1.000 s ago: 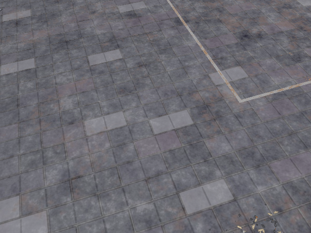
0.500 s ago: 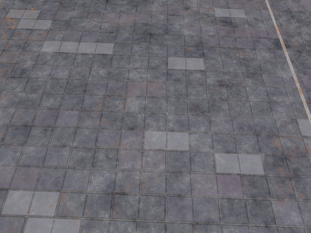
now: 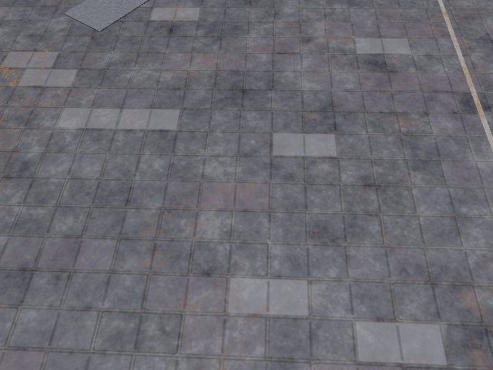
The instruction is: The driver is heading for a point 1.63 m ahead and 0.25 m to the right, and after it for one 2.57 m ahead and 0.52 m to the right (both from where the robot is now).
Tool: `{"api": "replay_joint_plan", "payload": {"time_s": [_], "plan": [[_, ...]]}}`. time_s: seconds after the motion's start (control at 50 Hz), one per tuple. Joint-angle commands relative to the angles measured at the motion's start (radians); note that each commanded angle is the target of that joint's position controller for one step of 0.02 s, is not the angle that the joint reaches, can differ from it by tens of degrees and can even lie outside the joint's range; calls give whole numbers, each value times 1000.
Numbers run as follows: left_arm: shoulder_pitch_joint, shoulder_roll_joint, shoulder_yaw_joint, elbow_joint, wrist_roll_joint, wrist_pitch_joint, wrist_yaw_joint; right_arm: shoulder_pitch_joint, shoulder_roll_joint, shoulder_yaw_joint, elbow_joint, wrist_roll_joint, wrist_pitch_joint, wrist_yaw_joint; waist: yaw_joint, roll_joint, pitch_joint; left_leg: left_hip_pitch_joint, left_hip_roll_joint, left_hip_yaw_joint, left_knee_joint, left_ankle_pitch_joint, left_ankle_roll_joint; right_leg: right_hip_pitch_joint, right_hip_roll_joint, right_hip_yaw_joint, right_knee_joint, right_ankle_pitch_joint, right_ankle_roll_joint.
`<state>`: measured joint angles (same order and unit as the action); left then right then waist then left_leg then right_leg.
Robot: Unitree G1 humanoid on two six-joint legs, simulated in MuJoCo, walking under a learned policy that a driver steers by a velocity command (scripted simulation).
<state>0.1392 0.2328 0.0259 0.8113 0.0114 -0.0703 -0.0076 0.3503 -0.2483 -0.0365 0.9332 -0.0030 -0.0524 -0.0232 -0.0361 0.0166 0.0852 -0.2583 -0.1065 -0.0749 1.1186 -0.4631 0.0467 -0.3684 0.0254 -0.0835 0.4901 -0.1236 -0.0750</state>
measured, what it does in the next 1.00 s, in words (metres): walks ahead: left foot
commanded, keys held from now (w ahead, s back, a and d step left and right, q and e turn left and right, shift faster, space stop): no key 0.72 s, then w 0.28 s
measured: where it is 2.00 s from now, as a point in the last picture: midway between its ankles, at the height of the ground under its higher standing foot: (270, 301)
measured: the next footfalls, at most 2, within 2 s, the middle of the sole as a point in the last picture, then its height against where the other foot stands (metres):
left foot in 0.30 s outside the picture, level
left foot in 1.48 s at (239, 342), level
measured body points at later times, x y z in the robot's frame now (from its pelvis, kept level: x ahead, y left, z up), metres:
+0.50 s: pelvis +0.07 +0.02 +0.01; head +0.07 +0.02 +0.46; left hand +0.10 +0.25 -0.14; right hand +0.10 -0.22 -0.14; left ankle +0.07 +0.13 -0.73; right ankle +0.09 -0.07 -0.73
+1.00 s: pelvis +0.12 +0.01 +0.01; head +0.12 -0.01 +0.46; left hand +0.15 +0.25 -0.14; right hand +0.05 -0.23 -0.15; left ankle +0.07 +0.13 -0.73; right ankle +0.12 -0.08 -0.72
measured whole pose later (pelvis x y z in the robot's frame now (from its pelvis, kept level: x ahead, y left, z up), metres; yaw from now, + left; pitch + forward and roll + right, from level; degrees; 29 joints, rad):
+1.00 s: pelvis +0.12 +0.01 +0.01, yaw -1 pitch +0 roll +1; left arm 0.31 0.18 0.02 1.06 0.02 -0.04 -0.01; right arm 0.41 -0.19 -0.05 1.16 -0.01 -0.02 -0.03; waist -0.02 0.02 -0.01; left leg -0.10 -0.02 -0.01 0.41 -0.31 0.03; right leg -0.27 0.00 -0.07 0.59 -0.37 -0.08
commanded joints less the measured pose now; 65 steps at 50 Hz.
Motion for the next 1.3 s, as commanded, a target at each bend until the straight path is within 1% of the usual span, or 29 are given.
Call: {"api": "replay_joint_plan", "payload": {"time_s": [0.02, 0.08, 0.12, 0.18, 0.22, 0.28, 0.3, 0.32, 0.34, 0.36, 0.42, 0.5, 0.72, 0.74, 0.78, 0.82, 0.86, 0.88, 0.94, 0.96, 1.0, 1.02, 1.04, 1.06, 1.08, 1.1, 1.14, 1.22, 1.3], "plan": [[93, 54, 5, 5, -12, -3, 13, 88, -72, -16, -20, -28, 26, 11, 6, -80, -134, -120, 93, -24, 12, 64, -29, 218, -279, 230, -185, 734, -149], [85, 84, 2, 31, 3, -13, 10, 111, -29, -5, 4, -23, 55, 19, -30, -96, -159, -6, 86, 18, -114, 104, -51, 111, -242, 138, -204, 751, -151], [81, 93, 0, 47, 9, -11, 9, 71, -19, 3, 7, -24, 65, 12, -28, -118, -154, 9, 103, 41, -256, 129, -57, 92, -222, 112, -210, 654, -139], [120, 107, 3, 73, 9, 10, 9, -4, -31, 8, 13, -23, 80, 3, 12, -141, -152, 40, 117, 65, -382, 168, -56, 77, -218, 145, -240, 301, -126], [126, 111, 6, 84, 10, 28, 12, -43, -37, 10, 18, -21, 82, -1, 27, -133, -120, 52, 121, 72, -447, 166, -52, 47, -222, 188, -263, 24, -123], [114, 91, 0, 96, 3, 48, 21, -46, -24, 19, 42, -26, 66, -10, 8, -77, -56, 151, 129, 64, -677, 256, -27, -27, -203, 221, -241, -199, -70], [133, 75, -5, 103, 6, 47, 22, -33, -45, 19, 50, -31, 55, -15, 10, -38, -51, 187, 186, -8, -748, 312, -17, -38, -186, 223, -217, -201, -32], [193, 51, -6, 109, 0, 47, 19, -51, -99, 12, 52, -29, 43, -20, 65, 47, -40, 156, 268, -112, -776, 363, 9, -25, -114, 173, -178, -190, 1], [224, 25, -10, 137, -9, 53, 19, -77, -80, 15, 71, -7, 40, -15, 83, 116, -31, 10, 273, -124, -811, 275, 28, 110, -63, 117, -174, -147, 19], [211, 43, -7, 152, -6, 57, 22, -93, -40, 25, 73, -4, 34, -11, 77, 91, -25, -47, 251, -109, -835, 223, 14, 198, -73, 124, -164, -89, 27], [190, 62, 0, 172, 0, 58, 24, -82, -34, 25, 100, 0, 28, -16, 64, 58, -34, 3, 202, -56, -828, 272, -7, 215, -104, 146, -163, -25, 19], [184, 37, -8, 207, -3, 56, 31, -58, -20, 26, 131, -3, 31, -17, 51, 3, -38, 65, 202, -45, -812, 334, 3, 189, -108, 145, -177, -18, 28], [203, 16, -17, 281, -3, 63, 45, -37, 0, 32, 187, -3, 35, -22, 47, -15, -31, 85, 196, -32, -812, 373, 8, 204, -115, 144, -169, 14, 34], [212, 11, -18, 288, -1, 64, 44, -24, 4, 33, 194, -4, 36, -22, 45, -12, -50, 92, 187, -30, -822, 289, 12, 210, -105, 138, -170, -56, 33], [212, 29, -8, 286, 3, 70, 41, -5, -30, 17, 198, -6, 44, -21, 40, 15, -24, 58, 165, -41, -821, -12, 44, 162, -54, 102, -106, -302, 15], [182, 22, -5, 265, 13, 73, 31, 28, -49, 3, 194, -9, 53, -15, 18, 50, 67, 19, 211, -134, -875, -277, 97, 19, -24, 86, -27, -457, 0], [143, -26, -13, 235, 27, 61, 20, 94, -74, -14, 209, -10, 50, -14, -8, 136, 104, 72, 344, -312, -976, -369, 171, -93, -1, 12, 145, -344, 6], [120, -19, -10, 218, 31, 51, 16, 98, -74, -20, 209, -14, 45, -13, -14, 136, 110, 73, 390, -361, -1002, -326, 199, -118, -30, 23, 210, -298, 3], [115, 7, 4, 187, 19, 21, 1, 58, -79, -29, 192, -19, 23, -6, 20, 104, 77, 94, 390, -316, -985, -167, 198, -112, -67, 56, 216, -321, -8], [137, 1, 6, 190, 12, 13, -2, 28, -72, -30, 183, -13, 18, -4, 42, 96, 69, 59, 356, -258, -966, -117, 177, -35, -56, 39, 150, -289, -9], [283, -25, 11, 243, 3, 5, 0, -38, -66, -34, 163, -2, 15, -1, 116, 61, 44, -108, 266, -131, -865, -68, 132, 263, 8, -24, -26, -172, -6], [381, -3, 22, 276, 7, 2, 7, -54, -43, -29, 151, -7, 8, 0, 150, -1, 25, -219, 217, -72, -745, -45, 107, 422, -12, 30, -81, -195, -8], [498, 79, 42, 292, 20, -6, 19, -85, 30, -8, 118, -4, -2, 9, 194, -222, -11, -358, 99, 75, -433, -8, 57, 535, -237, 373, -272, -443, -50], [576, 153, 61, 318, 10, 5, 18, -107, 16, -12, 78, -21, -7, 18, 191, -328, 6, -503, 42, 136, -206, -88, 50, 536, -406, 686, -391, -605, -133], [476, 101, 48, 295, 13, 11, 21, -132, -31, -23, 72, -47, -7, 27, 128, -158, 75, -517, 117, 71, -73, -19, 61, 430, -407, 667, -385, -626, -147], [384, 78, 40, 260, 12, 6, 17, -128, -7, -20, 76, -42, -11, 39, 85, -85, 96, -505, 149, 53, -45, 78, 62, 362, -367, 582, -385, -552, -132], [315, 49, 29, 234, 6, -13, 18, -106, 10, -19, 89, -34, -18, 53, 43, -60, 67, -450, 181, 61, -72, 206, 40, 342, -294, 417, -401, -305, -100], [411, 17, 12, 279, 3, -32, 23, -162, 11, -22, 67, -32, 2, 55, 46, -90, 26, -473, 167, 124, -106, 288, 4, 410, -227, 227, -349, 174, -86], [436, 13, 1, 287, 6, -34, 26, -354, 33, -6, -13, -23, 8, 55, 73, -105, 57, -446, 140, 177, -312, 358, -12, 370, -195, 150, -345, 355, -89]]}}
Keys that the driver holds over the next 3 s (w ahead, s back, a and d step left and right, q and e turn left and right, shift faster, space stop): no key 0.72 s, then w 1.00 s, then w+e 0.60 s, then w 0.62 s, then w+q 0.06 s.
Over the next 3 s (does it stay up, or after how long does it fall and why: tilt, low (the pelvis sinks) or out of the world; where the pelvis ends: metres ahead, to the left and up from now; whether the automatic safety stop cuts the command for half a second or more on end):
stays up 1.17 -0.16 0.01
